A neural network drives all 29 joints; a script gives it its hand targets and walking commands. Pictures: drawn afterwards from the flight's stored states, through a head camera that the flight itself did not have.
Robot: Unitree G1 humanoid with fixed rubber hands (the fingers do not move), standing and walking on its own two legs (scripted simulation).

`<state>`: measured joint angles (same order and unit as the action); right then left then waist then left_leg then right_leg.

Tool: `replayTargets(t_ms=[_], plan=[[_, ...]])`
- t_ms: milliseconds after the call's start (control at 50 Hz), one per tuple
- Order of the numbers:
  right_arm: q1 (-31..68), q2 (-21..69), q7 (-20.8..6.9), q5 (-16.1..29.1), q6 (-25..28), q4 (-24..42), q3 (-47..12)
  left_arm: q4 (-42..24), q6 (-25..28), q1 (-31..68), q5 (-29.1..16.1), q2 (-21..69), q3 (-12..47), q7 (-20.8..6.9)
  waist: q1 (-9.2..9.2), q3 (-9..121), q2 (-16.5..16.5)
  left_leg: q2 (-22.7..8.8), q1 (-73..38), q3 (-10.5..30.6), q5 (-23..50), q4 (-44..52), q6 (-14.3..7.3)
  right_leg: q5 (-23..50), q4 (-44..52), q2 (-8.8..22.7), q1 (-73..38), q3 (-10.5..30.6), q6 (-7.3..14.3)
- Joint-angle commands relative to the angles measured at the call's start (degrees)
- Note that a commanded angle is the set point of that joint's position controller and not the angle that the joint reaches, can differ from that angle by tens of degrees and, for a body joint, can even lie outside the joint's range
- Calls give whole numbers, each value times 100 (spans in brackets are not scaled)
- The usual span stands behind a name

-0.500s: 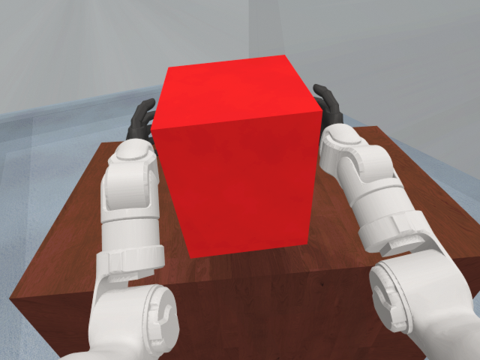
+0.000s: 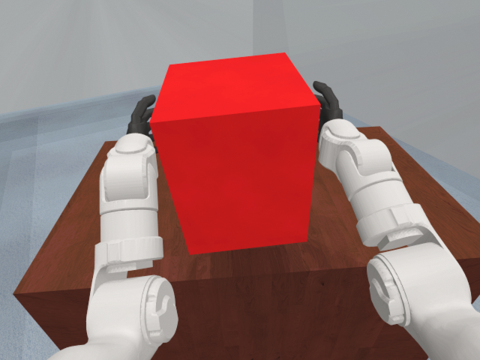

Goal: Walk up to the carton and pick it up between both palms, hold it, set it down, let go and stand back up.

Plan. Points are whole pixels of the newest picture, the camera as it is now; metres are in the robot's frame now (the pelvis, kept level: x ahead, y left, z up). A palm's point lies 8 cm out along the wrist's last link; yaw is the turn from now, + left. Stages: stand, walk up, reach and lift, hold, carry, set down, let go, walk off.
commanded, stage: hold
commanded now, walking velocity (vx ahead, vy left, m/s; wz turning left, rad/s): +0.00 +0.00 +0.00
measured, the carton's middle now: (237, 152) +0.40 +0.00 +0.21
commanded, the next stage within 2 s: set down in 1.38 s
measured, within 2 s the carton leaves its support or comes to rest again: neither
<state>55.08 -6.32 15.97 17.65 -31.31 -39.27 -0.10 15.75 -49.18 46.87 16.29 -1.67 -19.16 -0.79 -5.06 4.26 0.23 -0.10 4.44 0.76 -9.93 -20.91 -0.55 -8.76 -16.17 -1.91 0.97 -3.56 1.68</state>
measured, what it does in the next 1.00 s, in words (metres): stands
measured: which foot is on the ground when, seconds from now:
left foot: down 0.00-1.00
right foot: down 0.00-1.00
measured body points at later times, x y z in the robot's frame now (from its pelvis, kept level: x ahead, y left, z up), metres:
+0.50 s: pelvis +0.00 +0.00 +0.00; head -0.08 +0.01 +0.44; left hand +0.38 +0.15 +0.26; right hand +0.39 -0.14 +0.26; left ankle +0.02 +0.11 -0.75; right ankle +0.01 -0.10 -0.75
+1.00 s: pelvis +0.00 +0.00 +0.00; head -0.08 +0.01 +0.44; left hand +0.38 +0.15 +0.26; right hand +0.38 -0.15 +0.26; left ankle +0.02 +0.11 -0.75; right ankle +0.01 -0.10 -0.75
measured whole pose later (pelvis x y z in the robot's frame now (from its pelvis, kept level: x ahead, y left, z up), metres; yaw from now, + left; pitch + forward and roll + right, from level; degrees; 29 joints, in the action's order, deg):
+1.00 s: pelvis +0.00 +0.00 +0.00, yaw +0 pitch -7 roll -1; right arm 54.2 -6.7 16.5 18.8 -31.7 -38.3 -0.5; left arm 15.6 -48.9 46.4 16.4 -1.5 -18.5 -0.7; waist -5.3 4.8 -0.2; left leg 0.2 4.5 1.3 -10.2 -21.4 -0.7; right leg -8.9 -16.2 -2.2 0.8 -2.5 1.5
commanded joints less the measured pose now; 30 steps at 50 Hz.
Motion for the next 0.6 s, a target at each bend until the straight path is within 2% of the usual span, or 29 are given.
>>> replayTargets(t_ms=[0, 80, 160, 220, 260, 320, 340, 360, 380, 500, 580], plan=[[4506, 4127, -642, 887, 200, 1958, -1656, -881, 651, 4910, -1215, 3491, 2675, -708, -72, 2230, -293, 236, -287, 16, 1246, 170, 266, 1120, 63, -168, -744, 264, -486], [4281, 4008, -608, 920, 130, 1779, -1617, -802, 582, 4693, -1138, 3340, 2551, -743, -72, 1978, -274, 236, -305, 2, 1209, 197, 267, 1104, 86, -156, -727, 277, -505], [4388, 4081, -607, 1033, 154, 2057, -1712, -1116, 579, 4820, -1236, 3456, 2713, -745, -108, 2202, -383, 238, -331, 47, 1547, 119, 336, 1417, 29, -165, -800, 247, -500], [4350, 4036, -566, 1026, 119, 2213, -1781, -1133, 573, 4690, -1208, 3401, 2622, -733, -83, 2165, -193, 240, -456, 67, 1609, 94, 325, 1542, 26, -182, -847, 252, -542], [4316, 4050, -568, 1050, 107, 2171, -1795, -1172, 554, 4672, -1183, 3340, 2600, -750, -25, 2097, -212, 241, -384, 25, 1496, 129, 292, 1384, 60, -169, -883, 276, -555], [4228, 4009, -589, 991, 102, 2109, -1741, -1124, 551, 4662, -1179, 3369, 2620, -770, -69, 2031, -232, 219, -386, 53, 1441, 165, 303, 1272, 49, -170, -750, 245, -518], [4332, 4070, -600, 1000, 122, 2215, -1802, -1198, 582, 4766, -1223, 3378, 2648, -758, -10, 2137, -180, 227, -376, 54, 1407, 164, 291, 1252, 59, -178, -728, 251, -522], [4346, 4079, -596, 967, 122, 2216, -1787, -1178, 594, 4764, -1203, 3382, 2641, -747, -70, 2093, -179, 221, -370, 69, 1357, 163, 279, 1253, 59, -178, -716, 252, -518], [4379, 4073, -601, 956, 110, 2118, -1758, -1101, 591, 4799, -1161, 3388, 2605, -740, -16, 2036, -160, 215, -347, 58, 1277, 174, 281, 1153, 51, -177, -706, 233, -520], [4433, 4055, -611, 957, 132, 1988, -1734, -1050, 579, 4859, -1202, 3437, 2641, -714, -30, 2048, -215, 202, -415, 58, 1226, 168, 273, 1002, 58, -167, -583, 241, -492], [4386, 4074, -606, 1017, 149, 2199, -1799, -1185, 582, 4788, -1270, 3530, 2802, -700, -100, 2321, -320, 190, -516, 85, 1687, 57, 347, 1423, 4, -212, -749, 223, -473]])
